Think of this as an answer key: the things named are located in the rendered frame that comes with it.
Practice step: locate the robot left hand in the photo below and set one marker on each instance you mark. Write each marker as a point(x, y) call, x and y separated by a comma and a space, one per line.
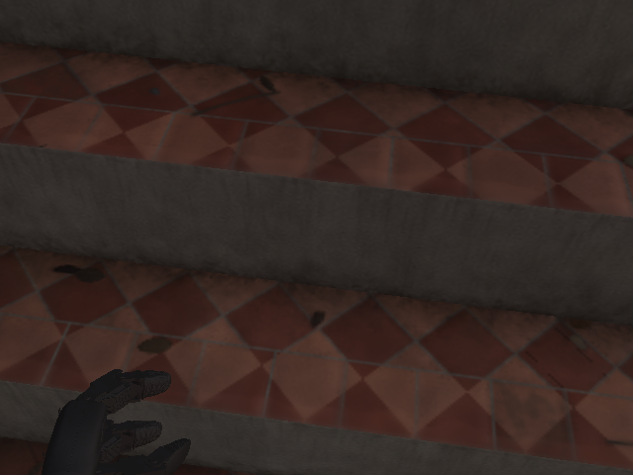
point(84, 442)

